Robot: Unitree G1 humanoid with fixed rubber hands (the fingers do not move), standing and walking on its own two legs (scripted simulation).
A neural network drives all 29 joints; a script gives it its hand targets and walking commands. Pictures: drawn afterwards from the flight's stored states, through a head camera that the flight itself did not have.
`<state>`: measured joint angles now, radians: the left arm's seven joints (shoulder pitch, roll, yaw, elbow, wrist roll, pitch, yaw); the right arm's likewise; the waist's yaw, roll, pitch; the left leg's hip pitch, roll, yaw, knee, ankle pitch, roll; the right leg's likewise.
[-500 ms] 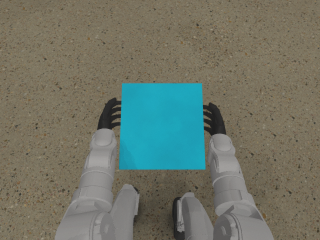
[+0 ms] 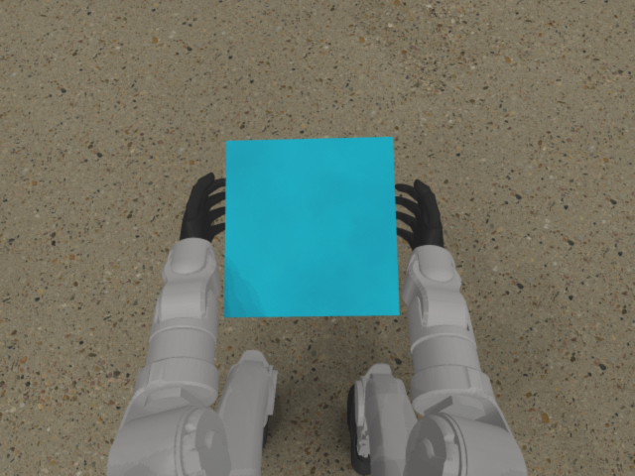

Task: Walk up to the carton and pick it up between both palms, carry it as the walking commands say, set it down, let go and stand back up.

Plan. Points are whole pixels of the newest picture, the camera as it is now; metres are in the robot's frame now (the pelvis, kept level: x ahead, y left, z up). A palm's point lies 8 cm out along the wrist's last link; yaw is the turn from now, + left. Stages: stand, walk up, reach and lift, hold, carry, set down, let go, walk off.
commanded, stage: set down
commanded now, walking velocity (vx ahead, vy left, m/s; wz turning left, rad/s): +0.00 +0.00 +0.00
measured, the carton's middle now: (314, 238) +0.42 +0.03 -0.16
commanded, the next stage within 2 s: none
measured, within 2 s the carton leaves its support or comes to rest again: neither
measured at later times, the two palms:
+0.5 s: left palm (210, 243) +0.41 +0.18 -0.17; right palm (401, 246) +0.42 -0.10 -0.17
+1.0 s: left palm (224, 241) +0.43 +0.18 -0.25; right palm (390, 243) +0.45 -0.10 -0.25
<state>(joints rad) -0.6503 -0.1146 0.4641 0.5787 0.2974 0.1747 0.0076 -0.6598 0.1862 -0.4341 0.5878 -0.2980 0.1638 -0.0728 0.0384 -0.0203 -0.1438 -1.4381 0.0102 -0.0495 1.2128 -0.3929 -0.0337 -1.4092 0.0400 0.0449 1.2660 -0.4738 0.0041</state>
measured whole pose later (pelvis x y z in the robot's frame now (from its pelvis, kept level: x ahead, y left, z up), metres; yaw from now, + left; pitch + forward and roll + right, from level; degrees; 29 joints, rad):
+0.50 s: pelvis -0.03 +0.01 -0.08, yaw -1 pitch +40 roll +0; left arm -0.84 -0.04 0.48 0.64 0.24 0.22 0.03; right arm -0.87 0.11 -0.40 0.68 -0.25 0.20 -0.12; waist 0.04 -0.05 -0.12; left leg -1.77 0.01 -0.05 1.53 -0.45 -0.05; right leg -1.74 0.06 0.06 1.58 -0.53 0.01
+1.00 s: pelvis -0.04 +0.01 -0.14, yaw -1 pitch +44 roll +1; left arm -0.99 0.02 0.50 0.68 0.25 0.23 0.03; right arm -1.03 0.06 -0.40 0.72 -0.24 0.22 -0.13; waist 0.04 -0.05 -0.06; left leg -2.00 0.01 -0.05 1.71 -0.49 -0.05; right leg -1.98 0.08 0.06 1.76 -0.56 0.02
